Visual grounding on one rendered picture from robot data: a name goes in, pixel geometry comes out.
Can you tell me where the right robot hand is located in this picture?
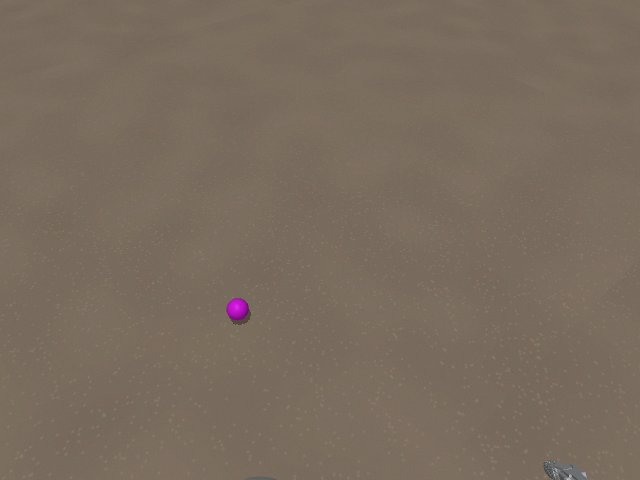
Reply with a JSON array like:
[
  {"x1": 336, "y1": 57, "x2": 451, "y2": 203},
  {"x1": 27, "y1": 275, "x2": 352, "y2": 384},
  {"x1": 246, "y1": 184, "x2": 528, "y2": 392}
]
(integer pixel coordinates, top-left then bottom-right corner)
[{"x1": 543, "y1": 461, "x2": 594, "y2": 480}]

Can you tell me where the ball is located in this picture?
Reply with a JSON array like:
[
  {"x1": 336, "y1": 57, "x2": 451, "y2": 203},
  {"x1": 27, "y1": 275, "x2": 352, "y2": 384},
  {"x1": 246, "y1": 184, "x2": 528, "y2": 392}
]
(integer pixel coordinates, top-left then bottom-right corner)
[{"x1": 227, "y1": 298, "x2": 249, "y2": 320}]

